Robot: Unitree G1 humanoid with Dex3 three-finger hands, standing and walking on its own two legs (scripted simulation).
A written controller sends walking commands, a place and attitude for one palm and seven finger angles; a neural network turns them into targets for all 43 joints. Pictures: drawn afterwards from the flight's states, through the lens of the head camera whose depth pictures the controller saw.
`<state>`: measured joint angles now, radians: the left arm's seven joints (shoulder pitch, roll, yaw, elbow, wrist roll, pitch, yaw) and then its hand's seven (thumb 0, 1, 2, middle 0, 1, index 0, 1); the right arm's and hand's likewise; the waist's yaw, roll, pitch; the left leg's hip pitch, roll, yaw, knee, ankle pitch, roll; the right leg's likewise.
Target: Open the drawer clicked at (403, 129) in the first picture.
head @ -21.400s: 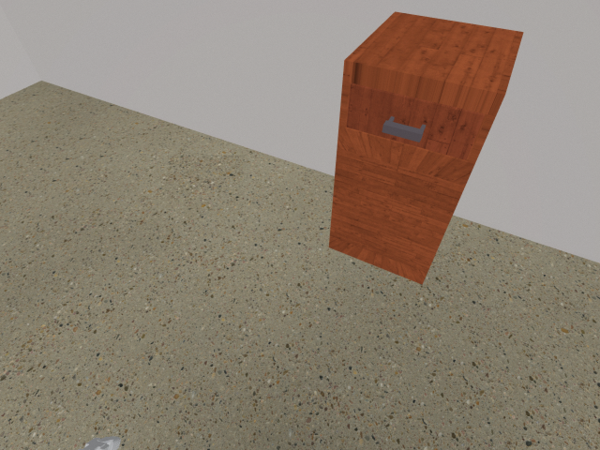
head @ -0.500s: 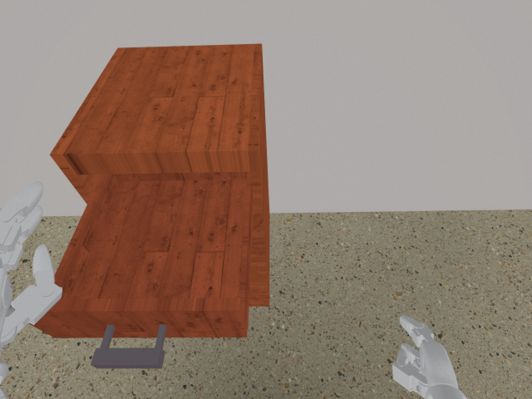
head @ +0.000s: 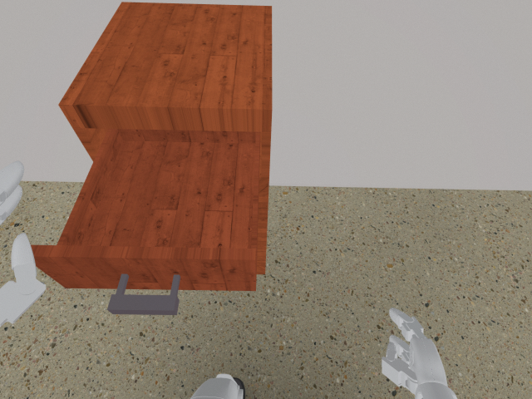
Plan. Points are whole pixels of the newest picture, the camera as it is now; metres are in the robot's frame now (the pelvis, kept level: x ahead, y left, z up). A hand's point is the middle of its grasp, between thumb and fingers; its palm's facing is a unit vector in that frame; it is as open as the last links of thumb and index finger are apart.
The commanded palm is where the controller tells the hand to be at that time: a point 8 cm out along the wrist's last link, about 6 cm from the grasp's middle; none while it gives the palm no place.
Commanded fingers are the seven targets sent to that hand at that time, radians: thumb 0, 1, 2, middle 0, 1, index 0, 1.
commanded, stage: step back with the hand held close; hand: left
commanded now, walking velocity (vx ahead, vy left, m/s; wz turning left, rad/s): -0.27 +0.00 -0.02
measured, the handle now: (147, 292) +0.28 +0.23 -0.07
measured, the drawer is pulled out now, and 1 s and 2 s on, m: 0.29 0.29 0.29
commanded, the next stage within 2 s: stop stepping back and stand still in 0.64 s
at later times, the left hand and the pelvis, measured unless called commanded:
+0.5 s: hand (50, 337) +0.15 +0.20 +0.18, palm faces +0.21 -0.84 -0.50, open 7.4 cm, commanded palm +0.08 +0.27 +0.19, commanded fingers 0.00 0.90 0.90 -0.20 -0.30 -0.20 -0.30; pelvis -0.06 -0.01 +0.00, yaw -3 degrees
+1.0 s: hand out of the picture +0.04 +0.18 +0.17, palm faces +0.30 -0.80 -0.52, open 7.4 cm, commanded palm -0.02 +0.22 +0.19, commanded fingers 0.00 0.90 0.90 -0.20 -0.30 -0.20 -0.30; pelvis -0.16 -0.05 +0.01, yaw -2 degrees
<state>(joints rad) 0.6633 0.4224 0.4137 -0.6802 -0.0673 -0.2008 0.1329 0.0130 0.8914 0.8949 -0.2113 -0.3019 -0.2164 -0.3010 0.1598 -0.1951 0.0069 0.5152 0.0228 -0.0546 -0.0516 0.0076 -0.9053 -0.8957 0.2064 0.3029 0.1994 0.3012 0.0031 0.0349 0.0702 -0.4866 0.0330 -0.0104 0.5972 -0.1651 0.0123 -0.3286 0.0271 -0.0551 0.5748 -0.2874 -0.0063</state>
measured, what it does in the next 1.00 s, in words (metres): walks backwards: right foot, then left foot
